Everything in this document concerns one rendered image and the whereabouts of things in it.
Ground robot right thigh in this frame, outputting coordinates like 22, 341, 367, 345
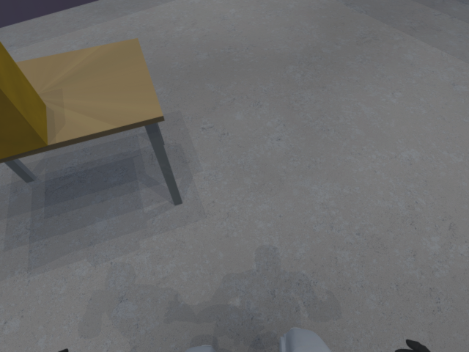
279, 329, 331, 352

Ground carton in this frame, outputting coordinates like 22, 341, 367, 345
0, 42, 48, 159

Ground table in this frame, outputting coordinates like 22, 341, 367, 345
0, 38, 182, 205

